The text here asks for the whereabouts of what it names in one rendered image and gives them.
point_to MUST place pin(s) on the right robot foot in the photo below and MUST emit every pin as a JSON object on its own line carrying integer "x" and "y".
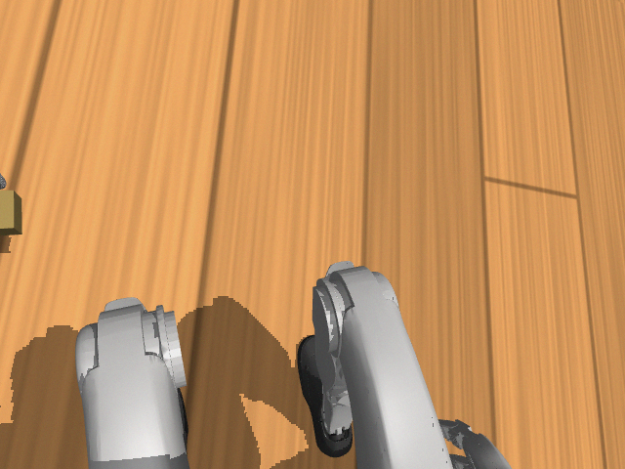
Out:
{"x": 332, "y": 445}

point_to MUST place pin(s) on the small box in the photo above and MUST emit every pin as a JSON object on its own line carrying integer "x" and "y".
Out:
{"x": 10, "y": 213}

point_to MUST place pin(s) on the right robot hand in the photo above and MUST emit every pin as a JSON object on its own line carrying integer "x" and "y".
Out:
{"x": 480, "y": 452}

